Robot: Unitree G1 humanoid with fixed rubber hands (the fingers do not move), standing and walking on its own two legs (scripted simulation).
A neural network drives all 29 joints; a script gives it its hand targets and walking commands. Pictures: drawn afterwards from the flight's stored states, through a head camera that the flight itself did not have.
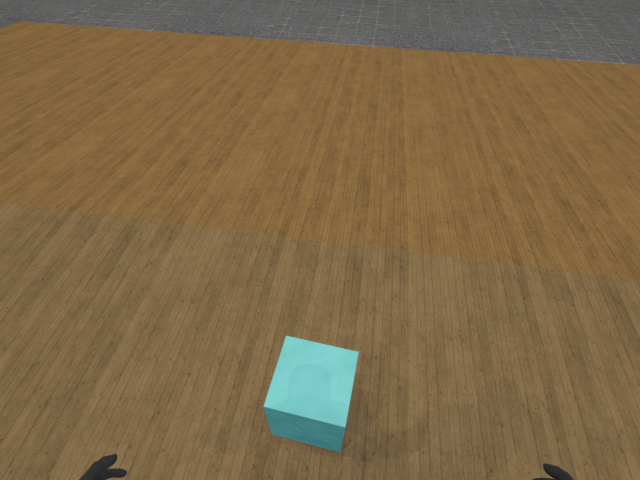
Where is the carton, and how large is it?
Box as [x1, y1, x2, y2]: [263, 336, 358, 451]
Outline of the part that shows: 286,336 263,406 271,432 276,435 340,451 358,352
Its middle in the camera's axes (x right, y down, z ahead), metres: -0.01 +0.46 +1.11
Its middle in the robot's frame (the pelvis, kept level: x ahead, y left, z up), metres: +0.45 +0.03 -0.66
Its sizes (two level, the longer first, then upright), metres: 0.210 0.200 0.250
